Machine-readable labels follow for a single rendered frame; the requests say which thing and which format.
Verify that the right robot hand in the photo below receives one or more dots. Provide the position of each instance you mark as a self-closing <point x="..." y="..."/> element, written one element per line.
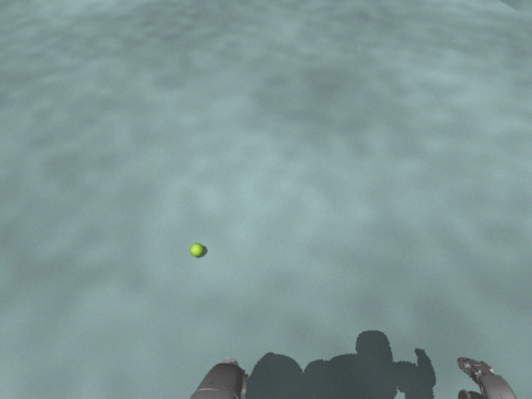
<point x="491" y="386"/>

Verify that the ball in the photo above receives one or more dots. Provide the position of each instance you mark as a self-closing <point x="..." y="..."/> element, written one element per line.
<point x="196" y="249"/>

